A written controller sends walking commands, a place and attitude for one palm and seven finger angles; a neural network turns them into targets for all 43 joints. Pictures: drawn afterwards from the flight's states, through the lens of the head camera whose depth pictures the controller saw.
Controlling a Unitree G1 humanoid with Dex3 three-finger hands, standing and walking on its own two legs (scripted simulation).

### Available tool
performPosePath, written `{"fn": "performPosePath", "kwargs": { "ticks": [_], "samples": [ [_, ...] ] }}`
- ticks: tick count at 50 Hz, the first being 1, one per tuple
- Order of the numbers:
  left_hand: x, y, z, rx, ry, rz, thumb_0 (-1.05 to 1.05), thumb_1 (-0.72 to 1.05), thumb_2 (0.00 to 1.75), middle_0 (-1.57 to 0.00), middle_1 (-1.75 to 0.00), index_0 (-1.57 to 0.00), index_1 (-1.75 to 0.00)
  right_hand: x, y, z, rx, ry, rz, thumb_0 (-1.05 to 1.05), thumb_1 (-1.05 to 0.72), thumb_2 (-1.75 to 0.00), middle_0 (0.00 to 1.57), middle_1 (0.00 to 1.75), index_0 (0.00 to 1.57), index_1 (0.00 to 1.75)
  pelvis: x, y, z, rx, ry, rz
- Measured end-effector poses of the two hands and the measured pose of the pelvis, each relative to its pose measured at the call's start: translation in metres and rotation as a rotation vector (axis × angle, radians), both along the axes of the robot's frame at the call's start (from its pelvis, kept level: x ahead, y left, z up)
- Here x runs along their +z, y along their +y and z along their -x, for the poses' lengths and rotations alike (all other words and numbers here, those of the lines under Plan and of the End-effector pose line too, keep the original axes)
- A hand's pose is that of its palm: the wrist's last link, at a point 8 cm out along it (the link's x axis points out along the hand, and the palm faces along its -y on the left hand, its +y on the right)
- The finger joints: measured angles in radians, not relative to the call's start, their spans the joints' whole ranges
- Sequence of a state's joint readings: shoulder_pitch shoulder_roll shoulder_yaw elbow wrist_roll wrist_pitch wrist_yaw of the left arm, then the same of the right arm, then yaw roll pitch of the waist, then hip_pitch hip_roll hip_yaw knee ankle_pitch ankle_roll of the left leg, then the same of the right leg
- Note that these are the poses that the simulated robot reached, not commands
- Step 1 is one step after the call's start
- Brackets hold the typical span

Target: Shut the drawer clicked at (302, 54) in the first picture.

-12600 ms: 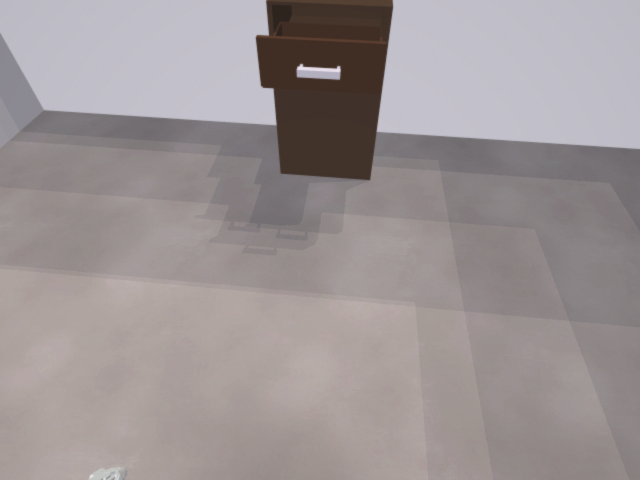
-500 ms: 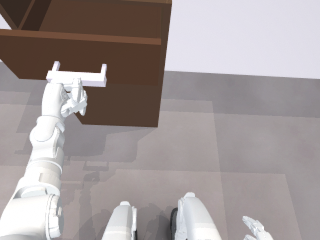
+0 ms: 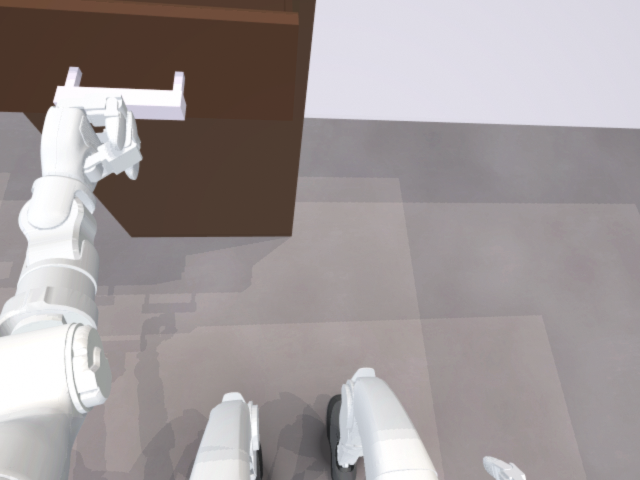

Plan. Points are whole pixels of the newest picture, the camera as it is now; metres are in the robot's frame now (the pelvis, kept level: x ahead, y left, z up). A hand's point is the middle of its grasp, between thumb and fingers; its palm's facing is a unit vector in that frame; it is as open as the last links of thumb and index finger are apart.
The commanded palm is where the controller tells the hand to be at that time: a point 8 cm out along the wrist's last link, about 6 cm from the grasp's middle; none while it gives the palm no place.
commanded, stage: push the drawer shut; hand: left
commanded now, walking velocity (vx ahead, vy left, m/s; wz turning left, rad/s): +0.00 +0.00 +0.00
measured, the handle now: (125, 90) +0.58 +0.20 +0.04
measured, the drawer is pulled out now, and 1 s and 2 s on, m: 0.07 0.00 0.00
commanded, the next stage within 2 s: pull the fist back off the drawer in 1.06 s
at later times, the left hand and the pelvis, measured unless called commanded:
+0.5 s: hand (141, 99) +0.57 +0.18 +0.04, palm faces -0.03 -1.00 -0.04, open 3.2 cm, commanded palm +0.56 +0.21 +0.05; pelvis +0.00 +0.00 -0.01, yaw -1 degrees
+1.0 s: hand (131, 88) +0.58 +0.19 +0.04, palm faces -0.03 -1.00 -0.06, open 3.2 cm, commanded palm +0.62 +0.20 +0.05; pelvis -0.01 +0.00 -0.02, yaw -1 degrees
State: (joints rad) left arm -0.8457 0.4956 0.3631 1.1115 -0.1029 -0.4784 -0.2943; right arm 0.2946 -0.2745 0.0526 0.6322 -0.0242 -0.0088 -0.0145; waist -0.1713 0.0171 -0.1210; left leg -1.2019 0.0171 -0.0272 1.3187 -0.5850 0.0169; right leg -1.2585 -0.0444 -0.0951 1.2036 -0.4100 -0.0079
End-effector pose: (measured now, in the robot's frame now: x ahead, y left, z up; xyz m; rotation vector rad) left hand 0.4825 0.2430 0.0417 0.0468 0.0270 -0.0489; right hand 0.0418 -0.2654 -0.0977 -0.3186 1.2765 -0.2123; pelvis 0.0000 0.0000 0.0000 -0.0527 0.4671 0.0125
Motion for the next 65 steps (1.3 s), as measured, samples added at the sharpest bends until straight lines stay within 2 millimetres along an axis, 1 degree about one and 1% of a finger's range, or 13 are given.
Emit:
{"fn": "performPosePath", "kwargs": {
  "ticks": [16,24,30,40,51,65],
  "samples": [
    [0.001,-0.003,-0.040,0.018,0.009,0.007,0.00,0.76,0.94,-1.40,-1.60,-1.40,-1.60,-0.002,0.007,0.032,-0.030,0.104,0.006,0.01,-0.91,-0.90,0.21,0.30,0.20,0.30,-0.007,0.004,0.002,0.000,0.043,0.016],
    [0.003,-0.005,-0.061,0.021,0.012,0.007,0.02,0.78,0.94,-1.40,-1.60,-1.40,-1.60,-0.001,0.010,0.049,-0.059,0.157,0.005,0.01,-0.91,-0.90,0.21,0.30,0.20,0.30,-0.010,0.004,0.001,-0.006,0.066,0.024],
    [0.005,-0.007,-0.073,0.026,0.015,0.007,0.04,0.79,0.95,-1.40,-1.60,-1.40,-1.60,0.001,0.013,0.060,-0.080,0.196,-0.003,0.01,-0.91,-0.90,0.21,0.30,0.20,0.30,-0.010,0.003,-0.002,-0.010,0.078,0.027],
    [0.004,0.002,-0.077,0.026,0.024,-0.005,0.02,0.66,0.96,-1.40,-1.60,-1.40,-1.60,0.001,0.012,0.067,-0.074,0.220,0.010,0.00,-0.91,-0.90,0.21,0.30,0.20,0.30,-0.014,0.001,0.002,0.001,0.093,0.036],
    [0.006,0.006,-0.079,0.025,0.027,-0.011,0.04,0.61,0.95,-1.40,-1.60,-1.40,-1.60,0.001,0.009,0.073,-0.057,0.192,0.048,0.00,-0.91,-0.90,0.21,0.30,0.20,0.30,-0.020,0.001,0.014,0.009,0.106,0.047],
    [0.009,0.008,-0.080,0.020,0.031,-0.011,0.07,0.59,0.94,-1.40,-1.60,-1.40,-1.60,0.001,0.021,0.092,-0.066,0.186,0.046,0.00,-0.91,-0.90,0.21,0.30,0.20,0.30,-0.024,0.008,0.022,0.004,0.111,0.053]
  ]
}}
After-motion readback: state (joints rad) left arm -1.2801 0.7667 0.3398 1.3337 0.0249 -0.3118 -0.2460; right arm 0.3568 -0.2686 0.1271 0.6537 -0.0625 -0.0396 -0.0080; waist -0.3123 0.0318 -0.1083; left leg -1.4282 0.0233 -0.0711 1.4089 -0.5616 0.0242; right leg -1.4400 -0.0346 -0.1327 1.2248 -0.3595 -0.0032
